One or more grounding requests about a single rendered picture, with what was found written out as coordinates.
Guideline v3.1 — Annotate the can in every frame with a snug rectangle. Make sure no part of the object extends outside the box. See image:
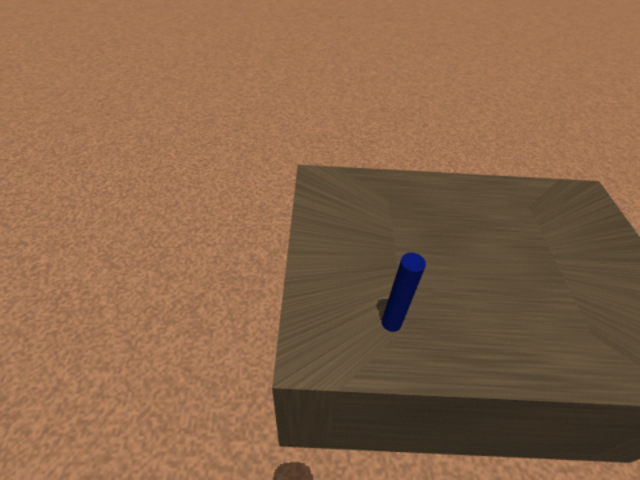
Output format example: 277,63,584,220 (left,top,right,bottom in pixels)
382,253,426,332

